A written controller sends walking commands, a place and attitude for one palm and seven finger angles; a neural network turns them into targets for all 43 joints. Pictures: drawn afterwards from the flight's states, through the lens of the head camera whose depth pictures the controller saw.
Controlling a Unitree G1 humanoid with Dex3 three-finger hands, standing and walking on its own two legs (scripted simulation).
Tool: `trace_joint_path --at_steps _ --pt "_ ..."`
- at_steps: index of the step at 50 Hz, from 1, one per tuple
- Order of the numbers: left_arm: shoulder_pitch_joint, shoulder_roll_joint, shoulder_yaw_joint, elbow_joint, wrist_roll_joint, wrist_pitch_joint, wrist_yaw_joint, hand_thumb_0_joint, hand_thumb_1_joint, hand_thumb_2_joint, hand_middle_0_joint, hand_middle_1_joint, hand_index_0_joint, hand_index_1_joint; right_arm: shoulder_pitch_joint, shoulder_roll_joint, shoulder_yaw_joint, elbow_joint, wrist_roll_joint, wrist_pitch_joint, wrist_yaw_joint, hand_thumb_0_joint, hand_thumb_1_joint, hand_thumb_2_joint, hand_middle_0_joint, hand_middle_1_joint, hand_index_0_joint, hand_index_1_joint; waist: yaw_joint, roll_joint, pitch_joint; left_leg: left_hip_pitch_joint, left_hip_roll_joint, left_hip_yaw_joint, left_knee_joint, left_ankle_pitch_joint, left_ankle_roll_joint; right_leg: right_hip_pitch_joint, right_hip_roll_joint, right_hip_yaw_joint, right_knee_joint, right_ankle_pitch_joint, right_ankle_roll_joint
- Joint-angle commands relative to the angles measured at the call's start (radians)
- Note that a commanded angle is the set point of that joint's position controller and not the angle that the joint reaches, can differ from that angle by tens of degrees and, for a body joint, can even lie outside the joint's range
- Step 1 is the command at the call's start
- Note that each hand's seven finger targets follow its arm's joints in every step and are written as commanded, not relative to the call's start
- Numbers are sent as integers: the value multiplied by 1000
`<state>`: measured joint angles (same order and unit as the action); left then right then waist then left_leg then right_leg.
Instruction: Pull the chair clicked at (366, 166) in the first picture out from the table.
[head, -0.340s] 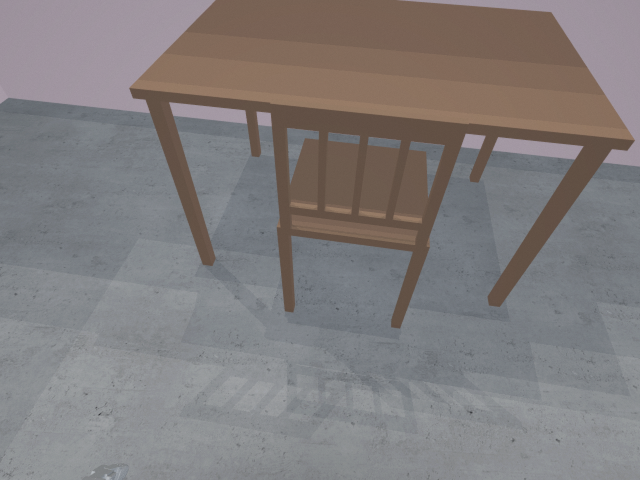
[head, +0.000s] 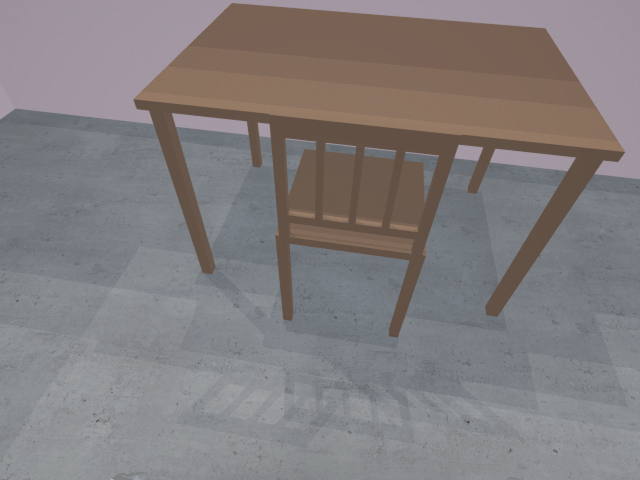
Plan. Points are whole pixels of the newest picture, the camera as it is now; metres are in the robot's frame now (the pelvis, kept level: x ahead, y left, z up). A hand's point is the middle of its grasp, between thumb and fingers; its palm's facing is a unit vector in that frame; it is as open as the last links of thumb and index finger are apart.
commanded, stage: stand and wait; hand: left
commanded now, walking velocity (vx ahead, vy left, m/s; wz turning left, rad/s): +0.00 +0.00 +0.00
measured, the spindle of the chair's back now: (356, 186) +0.77 -0.04 -0.12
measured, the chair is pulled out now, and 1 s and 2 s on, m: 0.00 0.00 0.00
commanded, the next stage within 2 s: look at it before walking up in 0.52 s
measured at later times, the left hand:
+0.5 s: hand out of the picture +0.06 +0.23 -0.15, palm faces -0.04 -0.94 -0.33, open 7.4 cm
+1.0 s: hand out of the picture +0.07 +0.23 -0.15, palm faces -0.03 -0.95 -0.32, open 7.4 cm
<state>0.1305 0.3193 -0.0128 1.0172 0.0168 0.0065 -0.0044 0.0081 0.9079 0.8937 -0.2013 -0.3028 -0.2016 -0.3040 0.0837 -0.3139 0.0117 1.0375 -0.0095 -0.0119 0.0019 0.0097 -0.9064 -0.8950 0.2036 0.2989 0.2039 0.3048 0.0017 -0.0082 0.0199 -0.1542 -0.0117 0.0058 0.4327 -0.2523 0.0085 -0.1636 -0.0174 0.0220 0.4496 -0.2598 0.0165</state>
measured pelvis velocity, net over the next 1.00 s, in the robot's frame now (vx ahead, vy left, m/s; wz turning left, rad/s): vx -0.01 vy -0.01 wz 0.00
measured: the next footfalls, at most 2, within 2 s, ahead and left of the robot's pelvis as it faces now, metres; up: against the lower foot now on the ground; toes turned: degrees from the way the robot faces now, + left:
none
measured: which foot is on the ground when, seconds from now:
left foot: down 0.00-1.00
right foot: down 0.00-1.00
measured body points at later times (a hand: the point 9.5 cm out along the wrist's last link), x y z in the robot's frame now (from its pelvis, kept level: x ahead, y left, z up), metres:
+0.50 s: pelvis -0.01 -0.01 +0.00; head -0.01 -0.01 +0.45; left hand +0.07 +0.28 -0.13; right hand +0.05 -0.30 -0.14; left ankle -0.01 +0.11 -0.74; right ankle -0.01 -0.13 -0.74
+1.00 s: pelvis -0.01 -0.01 +0.00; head +0.00 -0.02 +0.45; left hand +0.07 +0.27 -0.13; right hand +0.06 -0.30 -0.13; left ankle -0.01 +0.11 -0.74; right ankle -0.01 -0.13 -0.74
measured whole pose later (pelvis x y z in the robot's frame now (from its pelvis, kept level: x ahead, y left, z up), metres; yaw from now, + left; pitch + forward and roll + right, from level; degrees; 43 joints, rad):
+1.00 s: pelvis -0.01 -0.01 +0.00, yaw +0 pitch -1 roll +0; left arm 0.14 0.32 0.00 1.09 0.01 0.00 -0.01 0.01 0.91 0.89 -0.20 -0.30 -0.20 -0.30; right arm 0.13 -0.32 0.01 1.13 -0.01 -0.01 0.00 0.01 -0.91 -0.90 0.20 0.30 0.20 0.30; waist -0.01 0.00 0.03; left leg -0.13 0.01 0.00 0.36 -0.20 -0.02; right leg -0.14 0.01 0.02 0.38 -0.21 0.00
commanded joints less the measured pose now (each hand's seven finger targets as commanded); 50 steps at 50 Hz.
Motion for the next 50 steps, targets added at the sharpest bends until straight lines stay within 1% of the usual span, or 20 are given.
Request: trace_joint_path --at_steps 1,2,3,4,6,8,12,13,16,19,22,24,29,37,40,41,44,49,50 --pt "-38 211 50 -55 -4 -31 19 0 900 900 -200 -300 -200 -300 -41 -208 -49 -54 -2 -23 -18 0 -900 -900 200 300 200 300 -3 8 -73 24 116 -85 -75 209 29 11 -100 78 -71 229 -42" --pt "-37 212 51 -50 -4 -32 19 0 900 900 -200 -300 -200 -300 -41 -208 -48 -49 -2 -23 -18 0 -900 -900 200 300 200 300 -3 13 -70 21 116 -86 -76 210 28 16 -101 78 -75 234 -43" --pt "-35 212 51 -49 -4 -31 19 0 900 900 -200 -300 -200 -300 -35 -203 -48 -46 -1 -21 -17 0 -900 -900 200 300 200 300 -4 3 -65 18 117 -85 -79 194 28 15 -98 76 -78 220 -42" --pt "-36 211 50 -45 -5 -31 18 0 900 900 -200 -300 -200 -300 -36 -208 -47 -41 -2 -21 -17 0 -900 -900 200 300 200 300 -3 14 -60 14 116 -86 -86 178 26 11 -100 79 -84 205 -42" --pt "-35 213 51 -35 -5 -33 18 0 900 900 -200 -300 -200 -300 -32 -209 -47 -32 -1 -21 -17 0 -900 -900 200 300 200 300 -5 7 -57 15 116 -87 -90 161 24 7 -100 88 -95 189 -44" --pt "-29 213 52 -29 -6 -34 18 0 900 900 -200 -300 -200 -300 -23 -206 -46 -22 0 -22 -17 0 -900 -900 200 300 200 300 -3 11 -69 23 119 -88 -90 177 25 21 -101 85 -95 203 -44" --pt "-33 215 50 -12 -8 -35 18 0 900 900 -200 -300 -200 -300 -18 -213 -44 -4 0 -22 -17 0 -900 -900 200 300 200 300 -4 3 -63 23 120 -91 -100 160 21 15 -103 92 -107 190 -46" --pt "-28 212 51 -10 -7 -34 18 0 900 900 -200 -300 -200 -300 -12 -206 -43 -2 0 -20 -17 0 -900 -900 200 300 200 300 -4 -1 -60 21 122 -90 -101 152 22 15 -101 88 -111 175 -44" --pt "-30 213 49 -1 -8 -33 17 0 900 900 -200 -300 -200 -300 -10 -214 -41 9 -1 -20 -17 0 -900 -900 200 300 200 300 -4 11 -47 14 121 -91 -108 137 19 7 -99 94 -119 158 -44" --pt "-31 213 48 5 -8 -32 16 0 900 900 -200 -300 -200 -300 -6 -210 -40 18 0 -19 -16 0 -900 -900 200 300 200 300 -3 15 -38 8 122 -91 -115 119 18 2 -99 93 -126 132 -42" --pt "-35 212 49 9 -7 -34 16 0 900 900 -200 -300 -200 -300 0 -212 -40 24 -1 -21 -16 0 -900 -900 200 300 200 300 -4 -3 -41 10 124 -94 -122 119 18 1 -98 97 -131 127 -43" --pt "-32 210 48 9 -7 -32 17 0 900 900 -200 -300 -200 -300 7 -208 -39 26 -1 -20 -16 0 -900 -900 200 300 200 300 -4 4 -42 8 124 -94 -124 114 18 1 -97 94 -131 116 -41" --pt "-35 208 49 10 -6 -34 17 0 900 900 -200 -300 -200 -300 6 -205 -38 31 -1 -21 -16 0 -900 -900 200 300 200 300 -4 1 -38 5 124 -92 -123 126 16 1 -98 96 -133 130 -41" --pt "-35 206 52 10 -7 -35 17 0 900 900 -200 -300 -200 -300 5 -206 -39 31 -1 -24 -18 0 -900 -900 200 300 200 300 -5 10 -51 23 129 -91 -125 155 14 10 -97 95 -133 166 -40" --pt "-34 204 53 11 -6 -36 18 0 900 900 -200 -300 -200 -300 5 -203 -39 31 -1 -25 -19 0 -900 -900 200 300 200 300 -4 11 -59 28 130 -91 -123 180 15 21 -97 91 -127 197 -40" --pt "-32 207 53 12 -7 -36 17 0 900 900 -200 -300 -200 -300 2 -206 -38 31 -1 -24 -19 0 -900 -900 200 300 200 300 -4 3 -54 29 130 -91 -124 173 14 17 -97 91 -131 192 -39" --pt "-32 204 53 14 -6 -34 17 0 900 900 -200 -300 -200 -300 1 -203 -38 31 -1 -24 -19 0 -900 -900 200 300 200 300 -3 19 -43 25 129 -94 -130 167 15 15 -95 90 -134 180 -38" --pt "-31 205 54 15 -6 -34 17 0 900 900 -200 -300 -200 -300 5 -205 -38 29 0 -24 -20 0 -900 -900 200 300 200 300 -4 12 -49 32 131 -91 -133 167 14 17 -94 90 -137 180 -37" --pt "-30 204 54 17 -6 -34 16 0 900 900 -200 -300 -200 -300 1 -207 -37 28 -1 -25 -20 0 -900 -900 200 300 200 300 -4 21 -51 35 131 -92 -134 172 14 17 -95 88 -136 183 -37"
